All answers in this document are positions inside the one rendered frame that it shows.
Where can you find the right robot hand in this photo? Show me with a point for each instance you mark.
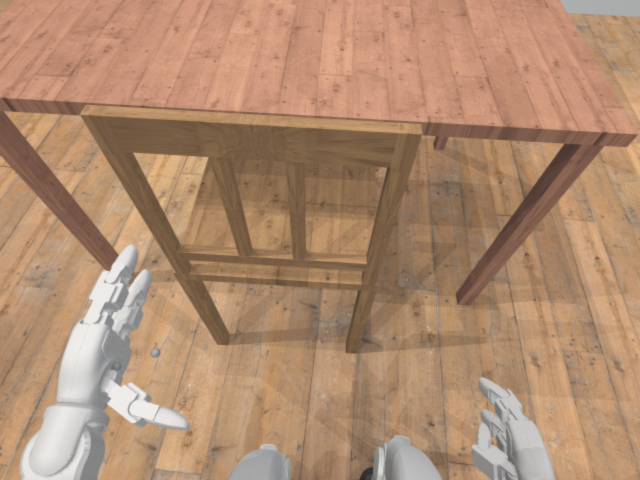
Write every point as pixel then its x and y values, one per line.
pixel 519 440

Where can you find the left robot forearm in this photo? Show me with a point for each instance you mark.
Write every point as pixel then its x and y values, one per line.
pixel 69 445

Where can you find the chair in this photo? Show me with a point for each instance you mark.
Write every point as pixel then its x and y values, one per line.
pixel 286 201

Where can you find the robot thigh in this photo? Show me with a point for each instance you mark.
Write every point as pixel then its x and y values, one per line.
pixel 399 461
pixel 262 464

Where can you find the table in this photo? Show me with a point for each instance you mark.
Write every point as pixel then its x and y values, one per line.
pixel 487 69

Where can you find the left robot thigh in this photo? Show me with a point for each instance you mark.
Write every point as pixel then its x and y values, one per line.
pixel 262 464

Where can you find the right robot thigh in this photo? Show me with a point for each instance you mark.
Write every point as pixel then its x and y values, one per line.
pixel 399 461

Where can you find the left robot hand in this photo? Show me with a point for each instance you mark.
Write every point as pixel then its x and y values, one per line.
pixel 101 339

